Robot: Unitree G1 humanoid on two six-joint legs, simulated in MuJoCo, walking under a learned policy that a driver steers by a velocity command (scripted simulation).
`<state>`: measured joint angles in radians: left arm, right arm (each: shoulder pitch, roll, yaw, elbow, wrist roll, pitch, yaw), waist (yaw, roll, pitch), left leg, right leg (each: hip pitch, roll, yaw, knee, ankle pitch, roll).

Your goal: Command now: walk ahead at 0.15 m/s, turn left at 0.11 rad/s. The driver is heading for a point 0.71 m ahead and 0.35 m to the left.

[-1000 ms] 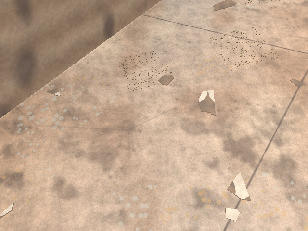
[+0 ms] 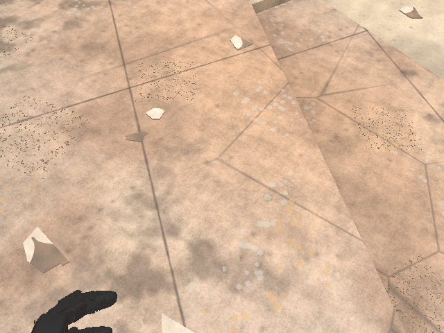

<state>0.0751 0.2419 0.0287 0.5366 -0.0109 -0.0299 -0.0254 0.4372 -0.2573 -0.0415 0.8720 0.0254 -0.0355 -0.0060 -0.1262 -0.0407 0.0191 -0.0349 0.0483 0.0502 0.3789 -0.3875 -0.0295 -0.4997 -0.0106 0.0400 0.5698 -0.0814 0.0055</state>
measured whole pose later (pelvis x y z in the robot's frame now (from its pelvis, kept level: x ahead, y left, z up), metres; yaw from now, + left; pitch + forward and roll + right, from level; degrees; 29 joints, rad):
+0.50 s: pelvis +0.10 +0.05 -0.02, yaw +22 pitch +2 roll -3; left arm 0.13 0.31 0.09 0.70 0.05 -0.01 -0.02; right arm 0.33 -0.32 -0.08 0.71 -0.01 0.03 0.03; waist -0.06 -0.05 -0.04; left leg -0.34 0.04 0.08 0.75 -0.47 0.07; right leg -0.38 -0.12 -0.11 0.99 -0.51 0.02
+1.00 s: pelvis +0.41 +0.23 -0.01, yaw +49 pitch +2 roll -2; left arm 0.22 0.32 0.06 0.74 0.06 -0.06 0.01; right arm 0.27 -0.35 -0.06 0.77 -0.03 -0.05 0.04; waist 0.00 0.03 0.02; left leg -0.37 -0.05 -0.08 1.25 -0.30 0.12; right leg -0.35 0.01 -0.07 0.57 -0.26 -0.01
